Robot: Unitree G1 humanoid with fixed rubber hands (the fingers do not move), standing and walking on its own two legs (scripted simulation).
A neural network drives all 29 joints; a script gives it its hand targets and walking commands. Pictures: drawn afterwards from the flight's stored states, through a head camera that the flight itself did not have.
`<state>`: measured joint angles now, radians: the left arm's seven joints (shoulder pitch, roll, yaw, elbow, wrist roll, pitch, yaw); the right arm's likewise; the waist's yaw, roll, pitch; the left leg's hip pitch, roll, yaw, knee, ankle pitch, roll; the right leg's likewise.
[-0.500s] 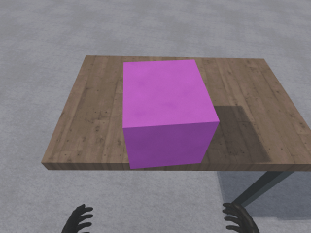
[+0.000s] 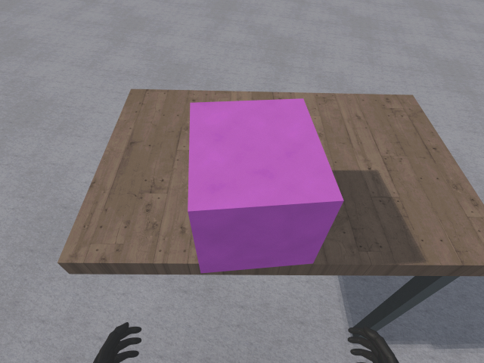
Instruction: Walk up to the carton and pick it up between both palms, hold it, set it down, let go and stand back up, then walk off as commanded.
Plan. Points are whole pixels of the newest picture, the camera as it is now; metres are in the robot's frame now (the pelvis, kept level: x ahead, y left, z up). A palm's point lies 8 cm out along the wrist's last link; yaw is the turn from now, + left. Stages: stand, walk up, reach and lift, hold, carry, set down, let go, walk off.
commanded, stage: let go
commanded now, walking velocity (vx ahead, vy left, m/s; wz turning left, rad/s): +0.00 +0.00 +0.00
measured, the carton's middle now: (252, 184) +0.42 +0.01 +0.07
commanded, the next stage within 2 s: stand in 0.32 s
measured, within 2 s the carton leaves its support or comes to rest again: neither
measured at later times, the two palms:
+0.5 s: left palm out of the picture +0.10 +0.27 -0.09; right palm out of the picture +0.12 -0.25 -0.08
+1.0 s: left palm out of the picture +0.06 +0.29 -0.10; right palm out of the picture +0.12 -0.27 -0.07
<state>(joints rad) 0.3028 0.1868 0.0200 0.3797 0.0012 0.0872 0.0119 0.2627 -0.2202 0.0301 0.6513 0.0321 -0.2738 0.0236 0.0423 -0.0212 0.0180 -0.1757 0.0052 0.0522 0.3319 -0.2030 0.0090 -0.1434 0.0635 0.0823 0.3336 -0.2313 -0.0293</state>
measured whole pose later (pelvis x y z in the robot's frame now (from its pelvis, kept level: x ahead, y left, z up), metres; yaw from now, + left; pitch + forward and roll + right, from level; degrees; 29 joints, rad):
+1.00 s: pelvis -0.02 +0.00 +0.00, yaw +0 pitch +0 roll +0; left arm 0.30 0.34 0.05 0.70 0.02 0.00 0.00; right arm 0.25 -0.36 0.03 0.70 -0.04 -0.06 0.01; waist 0.04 -0.03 -0.05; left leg -0.18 0.00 0.05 0.40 -0.22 0.01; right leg -0.14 0.06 0.08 0.40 -0.25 -0.03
